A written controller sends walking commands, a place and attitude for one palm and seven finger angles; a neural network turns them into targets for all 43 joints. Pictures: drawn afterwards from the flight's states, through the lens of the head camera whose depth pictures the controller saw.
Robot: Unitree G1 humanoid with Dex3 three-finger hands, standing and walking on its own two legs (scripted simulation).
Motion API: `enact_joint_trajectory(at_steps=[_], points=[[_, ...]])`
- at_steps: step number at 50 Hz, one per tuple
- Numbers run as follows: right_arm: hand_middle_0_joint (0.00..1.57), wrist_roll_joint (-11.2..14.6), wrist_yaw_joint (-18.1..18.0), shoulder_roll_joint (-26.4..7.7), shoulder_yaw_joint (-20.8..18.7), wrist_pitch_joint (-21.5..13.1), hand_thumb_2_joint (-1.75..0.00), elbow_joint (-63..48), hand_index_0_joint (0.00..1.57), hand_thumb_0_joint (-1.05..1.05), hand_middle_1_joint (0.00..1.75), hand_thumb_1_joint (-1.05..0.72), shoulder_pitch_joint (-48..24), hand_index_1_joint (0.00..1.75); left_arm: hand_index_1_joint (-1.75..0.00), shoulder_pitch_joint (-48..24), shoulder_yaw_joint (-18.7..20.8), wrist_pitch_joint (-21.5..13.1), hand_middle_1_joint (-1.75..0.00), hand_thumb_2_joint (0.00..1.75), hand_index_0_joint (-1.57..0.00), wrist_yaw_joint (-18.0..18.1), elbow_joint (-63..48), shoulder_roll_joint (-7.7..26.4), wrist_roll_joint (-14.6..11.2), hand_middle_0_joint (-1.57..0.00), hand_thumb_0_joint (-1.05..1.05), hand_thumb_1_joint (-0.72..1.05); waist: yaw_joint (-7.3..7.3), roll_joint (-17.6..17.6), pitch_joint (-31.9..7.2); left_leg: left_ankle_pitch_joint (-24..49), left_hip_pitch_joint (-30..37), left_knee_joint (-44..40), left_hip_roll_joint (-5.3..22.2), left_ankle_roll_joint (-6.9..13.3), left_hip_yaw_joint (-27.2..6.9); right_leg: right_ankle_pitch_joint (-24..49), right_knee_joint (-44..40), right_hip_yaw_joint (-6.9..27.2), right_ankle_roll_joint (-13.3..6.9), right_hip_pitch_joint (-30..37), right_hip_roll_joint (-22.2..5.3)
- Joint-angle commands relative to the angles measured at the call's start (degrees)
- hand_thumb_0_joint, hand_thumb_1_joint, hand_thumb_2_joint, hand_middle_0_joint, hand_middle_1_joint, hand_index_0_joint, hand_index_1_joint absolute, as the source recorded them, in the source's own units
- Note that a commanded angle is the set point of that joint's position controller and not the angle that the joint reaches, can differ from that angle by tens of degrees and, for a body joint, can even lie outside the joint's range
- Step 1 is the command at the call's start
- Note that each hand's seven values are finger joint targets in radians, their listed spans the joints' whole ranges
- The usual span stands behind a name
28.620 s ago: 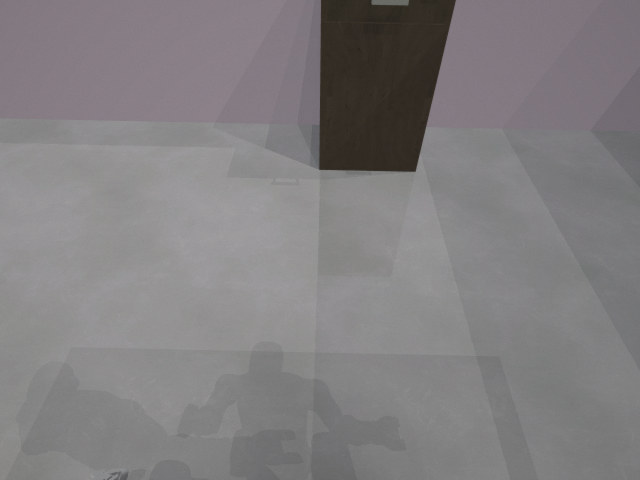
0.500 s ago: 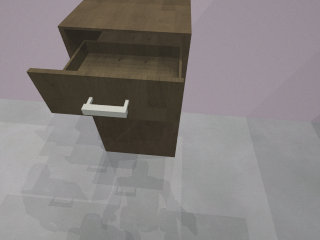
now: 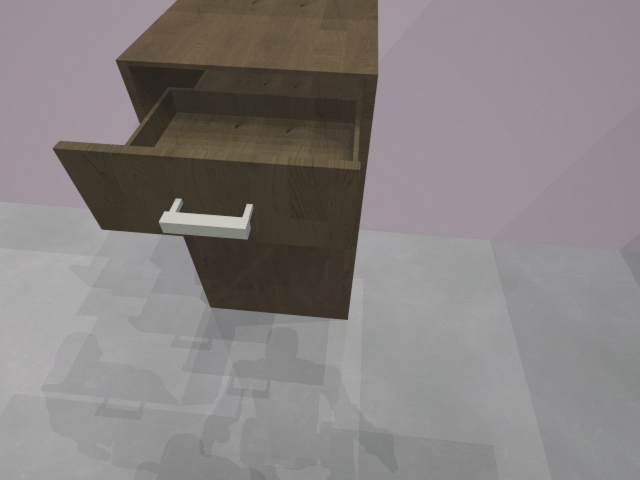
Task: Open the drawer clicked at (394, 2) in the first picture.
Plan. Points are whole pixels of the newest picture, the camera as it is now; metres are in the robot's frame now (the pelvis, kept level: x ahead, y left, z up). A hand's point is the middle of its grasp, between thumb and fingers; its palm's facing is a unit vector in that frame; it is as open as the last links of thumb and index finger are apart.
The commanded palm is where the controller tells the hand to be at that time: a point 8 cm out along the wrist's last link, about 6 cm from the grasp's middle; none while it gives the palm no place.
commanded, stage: look again from close up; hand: left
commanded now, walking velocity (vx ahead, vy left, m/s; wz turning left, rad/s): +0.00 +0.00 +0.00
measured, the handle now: (209, 216) +0.48 +0.21 +0.04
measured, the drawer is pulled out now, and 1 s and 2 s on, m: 0.27 0.27 0.27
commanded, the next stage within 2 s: raise the hand with hooked fingers in 0.32 s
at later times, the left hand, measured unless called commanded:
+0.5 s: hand out of the picture +0.08 +0.21 -0.14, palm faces -0.07 -0.92 -0.40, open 7.4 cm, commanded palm +0.09 +0.25 -0.06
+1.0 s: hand (114, 442) +0.17 +0.26 -0.02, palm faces +0.13 -0.05 -0.99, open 9.5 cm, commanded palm +0.15 +0.25 +0.04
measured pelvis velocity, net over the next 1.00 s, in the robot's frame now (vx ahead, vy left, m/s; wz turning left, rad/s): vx -0.04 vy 0.00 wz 0.03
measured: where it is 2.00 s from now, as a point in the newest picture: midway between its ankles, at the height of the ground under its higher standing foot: outside the picture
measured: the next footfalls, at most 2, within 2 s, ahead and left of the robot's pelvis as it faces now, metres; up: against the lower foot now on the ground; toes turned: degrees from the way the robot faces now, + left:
none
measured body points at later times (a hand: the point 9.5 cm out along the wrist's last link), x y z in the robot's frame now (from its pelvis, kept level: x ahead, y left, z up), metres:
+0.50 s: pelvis -0.01 +0.00 +0.00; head +0.00 -0.01 +0.45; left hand +0.08 +0.26 -0.11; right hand +0.05 -0.25 -0.15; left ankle -0.02 +0.13 -0.74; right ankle -0.01 -0.09 -0.74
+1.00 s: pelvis -0.04 +0.00 -0.06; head -0.01 -0.02 +0.39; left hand +0.15 +0.26 +0.03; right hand +0.22 -0.19 -0.14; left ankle -0.02 +0.13 -0.74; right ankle -0.01 -0.10 -0.74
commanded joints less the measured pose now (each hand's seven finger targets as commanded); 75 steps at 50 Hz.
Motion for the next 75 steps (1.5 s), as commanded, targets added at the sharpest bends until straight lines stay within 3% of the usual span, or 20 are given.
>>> enact_joint_trajectory(at_steps=[1,20,21,22,23,24,25,26,28,29,31,34,38,39,43,46,53,57,64,75], points=[[0.2,0.1,-0.5,-8.0,-1.3,-1.0,-0.9,-2.4,0.2,0.0,0.3,-0.9,0.7,0.3,-0.3,0.5,1.8,-1.2,-0.3,0.9,-0.2,0.5,-2.7,8.9,-0.1,-0.2,0.0,0.9,-0.04,-0.4,-1.9,9.4,0.2,-2.9,5.5,1.7,-4.5,12.9,-4.3,6.6,-0.6,-0.2,-8.2],[0.2,0.2,-0.6,-7.4,-1.2,-1.0,-0.9,-1.7,0.2,0.0,0.3,-0.9,1.1,0.3,-0.3,1.6,1.7,-1.2,-0.3,0.9,-0.2,0.4,-1.9,8.1,-0.1,-0.2,0.0,0.9,0.17,-0.1,-0.6,8.7,-0.4,-3.1,5.5,1.6,-4.7,11.4,-5.3,6.4,-0.5,-0.9,-8.1],[0.2,1.0,-0.3,-5.1,-1.3,-1.2,-0.9,-5.2,0.2,0.0,0.3,-0.9,-1.2,0.3,-0.3,9.5,1.6,-2.2,-0.3,0.9,-0.2,3.4,0.2,4.5,0.1,-0.2,0.0,0.9,1.68,2.0,-1.2,8.2,-4.5,10.4,5.4,0.1,0.0,35.7,-3.4,8.5,3.4,1.1,-12.7],[0.2,3.3,-2.9,-11.4,-1.3,-8.1,-0.9,-24.0,0.2,0.0,0.3,-0.9,1.3,0.3,-0.32,-36.5,9.1,-12.8,-0.32,0.89,-0.2,3.8,-80.3,30.7,12.4,-0.2,0.0,0.88,-2.09,15.1,-28.0,18.6,9.0,0.9,-2.4,3.0,-0.9,29.7,2.6,9.7,-1.1,6.9,-4.2],[0.2,1.5,-4.5,-9.2,-1.5,-12.6,-0.9,-25.3,0.2,0.0,0.3,-0.9,-3.7,0.3,-0.33,-6.4,10.2,-9.3,-0.33,0.88,-0.2,8.3,-68.1,26.2,14.8,-0.2,0.0,0.85,3.7,23.4,-25.6,27.8,10.4,2.8,-1.4,3.4,0.0,16.7,5.8,4.2,-2.5,2.0,-2.8],[0.2,2.6,-4.5,-6.3,-1.9,-13.4,-0.9,-25.0,0.2,0.0,0.3,-0.9,-4.7,0.3,-0.34,8.4,2.0,-2.1,-0.34,0.87,-0.21,11.0,-61.6,11.9,13.4,-0.21,0.0,0.83,1.2,17.0,-16.2,24.5,3.3,3.3,-0.1,1.5,-0.8,7.8,5.1,0.7,-1.6,-4.1,-1.6],[0.2,2.2,-4.2,-6.6,-2.3,-13.0,-0.9,-23.6,0.2,0.0,0.3,-0.9,-2.6,0.3,-0.36,9.3,0.0,-1.1,-0.36,0.86,-0.21,11.4,-56.5,6.8,18.8,-0.21,0.0,0.81,-1.02,8.3,-9.2,21.1,-1.7,5.4,0.0,2.3,-0.3,8.1,4.8,-0.3,-0.6,-9.4,-0.7],[0.2,0.9,-3.6,-8.5,-3.1,-12.4,-0.9,-27.8,0.2,0.0,0.3,-0.9,-5.3,0.3,-0.37,2.0,1.7,-2.3,-0.37,0.85,-0.21,13.4,-62.0,11.7,23.6,-0.21,0.0,0.78,-1.56,1.6,-0.8,12.7,-8.2,6.9,-1.0,2.4,-2.7,4.6,4.8,0.9,-0.9,-15.1,-0.5],[0.2,-0.5,-2.3,-7.8,-4.3,-10.0,-0.9,-31.8,0.2,0.0,0.3,-0.9,-5.8,0.3,-0.4,16.4,1.4,-2.8,-0.4,0.83,-0.21,16.1,-55.6,9.3,34.7,-0.21,0.0,0.74,1.97,-7.2,-3.7,2.8,-15.2,9.8,-1.3,2.1,-1.4,-7.4,5.7,0.9,-0.4,-18.7,-0.9],[0.2,-0.8,-1.2,-7.7,-5.0,-8.6,-0.9,-33.8,0.2,0.0,0.3,-0.9,-6.6,0.3,-0.42,22.6,1.4,-3.5,-0.42,0.82,-0.21,17.3,-55.0,8.7,39.6,-0.21,0.0,0.71,4.47,-6.0,-4.1,1.7,-18.0,10.7,-2.0,1.7,-0.7,-9.0,6.5,2.3,-1.0,-18.2,-0.8],[0.2,-2.1,1.2,-7.5,-5.2,-5.1,-0.9,-37.2,0.2,0.0,0.3,-0.9,-8.0,0.3,-0.45,26.3,-1.1,-4.7,-0.45,0.8,-0.22,19.9,-56.7,6.6,49.0,-0.22,0.0,0.67,5.95,-8.5,-4.4,-2.0,-23.1,13.2,-2.2,1.0,0.2,-12.1,10.2,2.5,-1.9,-21.8,0.0],[0.2,-2.8,3.3,-7.6,-5.4,-1.3,-0.9,-40.0,0.2,0.0,0.3,-0.9,-10.3,0.3,-0.5,24.6,2.4,-7.2,-0.5,0.77,-0.22,22.7,-62.0,10.3,57.1,-0.22,0.0,0.6,7.38,-9.6,-7.6,-2.7,-26.2,18.3,-2.6,1.6,-0.1,-9.2,13.7,5.2,-2.4,-24.1,-0.5],[0.2,-4.3,3.3,-6.0,-4.4,1.4,-0.9,-44.2,0.2,0.0,0.3,-0.9,-11.2,0.3,-0.55,15.3,8.1,-9.5,-0.55,0.73,-0.23,27.1,-73.7,17.0,63.0,-0.23,0.0,0.5,6.78,-3.1,-17.3,-2.2,-23.5,23.8,-3.7,2.2,-0.6,-6.5,17.7,7.5,-2.4,-27.0,-1.3],[0.2,-4.7,2.9,-5.9,-4.3,2.1,-0.9,-44.0,0.2,0.0,0.3,-0.9,-11.2,0.3,-0.57,10.1,10.4,-10.5,-0.57,0.72,-0.23,28.3,-77.5,20.1,63.5,-0.23,0.0,0.48,6.09,-3.2,-18.4,-2.1,-22.6,25.8,-3.8,2.3,-1.3,-7.8,18.2,8.8,-2.3,-29.3,-1.4],[0.2,-4.7,1.7,-5.5,-4.4,2.9,-0.9,-44.5,0.2,0.0,0.3,-0.9,-10.6,0.3,-0.63,-0.4,9.0,-11.1,-0.63,0.68,-0.24,30.2,-82.3,19.5,61.2,-0.24,0.0,0.39,2.37,4.0,-21.4,-3.0,-16.9,28.6,-3.5,2.7,-2.8,-8.8,18.8,7.7,-2.0,-33.4,-1.2],[0.2,-4.1,1.1,-5.5,-3.8,3.7,-0.9,-43.9,0.2,0.0,0.3,-0.9,-11.0,0.3,-0.68,-2.8,6.3,-7.9,-0.68,0.65,-0.24,28.8,-80.9,18.0,59.3,-0.24,0.0,0.32,1.33,3.9,-19.8,-3.4,-17.0,26.5,-3.0,2.7,-2.9,-7.2,18.3,4.8,-1.5,-30.9,-0.8],[0.2,-1.7,-0.3,-4.8,-1.6,5.6,-0.9,-43.4,0.2,0.0,0.3,-0.9,-12.8,0.3,-0.78,0.9,2.9,1.8,-0.78,0.58,-0.25,17.4,-77.4,17.7,55.7,-0.25,0.0,0.15,4.31,-1.1,-15.1,-0.1,-16.5,16.3,-2.1,2.7,-1.4,-0.3,12.1,2.3,-0.5,-14.9,-1.3],[0.2,-1.5,-0.1,-5.0,-0.8,5.3,-0.9,-42.8,0.2,0.0,0.3,-0.9,-12.0,0.3,-0.84,2.7,5.4,0.8,-0.84,0.54,-0.26,13.8,-78.3,20.0,55.4,-0.26,0.0,0.06,5.64,-0.6,-11.7,2.9,-15.1,12.4,-1.5,2.4,-1.2,2.1,10.0,2.0,-0.5,-10.9,-1.5],[0.2,-1.4,0.1,-5.8,-2.1,4.2,-0.9,-41.9,0.2,0.0,0.3,-0.9,-10.9,0.3,-0.94,-2.3,9.7,-2.5,-0.94,0.47,-0.27,14.6,-82.2,23.0,53.9,-0.27,0.0,-0.1,5.53,0.7,-14.6,8.1,-10.4,10.6,-1.8,2.3,-1.2,7.0,8.3,1.6,-0.3,-6.9,-1.6],[0.2,0.2,0.0,-6.4,-2.5,5.3,-0.9,-39.5,0.2,0.0,0.3,-0.9,-11.7,0.3,-1.11,-14.1,6.9,-0.1,-1.11,0.36,-0.29,8.7,-80.7,24.5,51.9,-0.29,0.0,-0.36,4.66,1.6,-13.7,13.9,-5.7,6.8,-1.9,2.1,-1.1,11.8,5.2,-0.1,0.1,-3.0,-2.0]])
